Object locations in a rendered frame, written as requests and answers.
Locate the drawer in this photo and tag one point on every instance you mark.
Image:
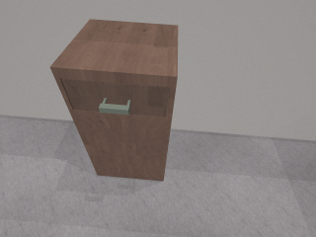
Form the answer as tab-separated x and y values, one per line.
145	100

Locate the handle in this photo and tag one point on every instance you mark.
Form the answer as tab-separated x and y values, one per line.
114	109

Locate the cabinet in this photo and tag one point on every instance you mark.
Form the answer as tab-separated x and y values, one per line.
123	146

